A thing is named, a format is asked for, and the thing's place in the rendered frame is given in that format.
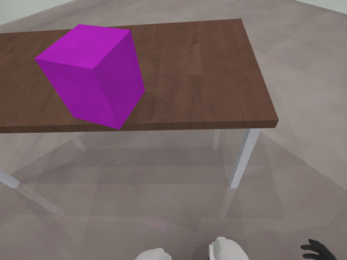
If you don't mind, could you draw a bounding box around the carton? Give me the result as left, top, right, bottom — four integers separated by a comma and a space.
35, 24, 145, 129

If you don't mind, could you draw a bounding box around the robot right hand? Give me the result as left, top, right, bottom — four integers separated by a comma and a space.
301, 239, 337, 260

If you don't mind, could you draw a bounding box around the robot left thigh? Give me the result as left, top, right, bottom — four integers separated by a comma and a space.
135, 249, 172, 260

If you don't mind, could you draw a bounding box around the robot right thigh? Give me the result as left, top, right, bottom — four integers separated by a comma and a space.
209, 239, 249, 260

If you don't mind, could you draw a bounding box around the robot thigh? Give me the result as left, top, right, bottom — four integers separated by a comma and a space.
209, 239, 249, 260
135, 249, 172, 260

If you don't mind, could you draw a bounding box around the table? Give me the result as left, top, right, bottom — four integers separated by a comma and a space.
0, 18, 279, 189

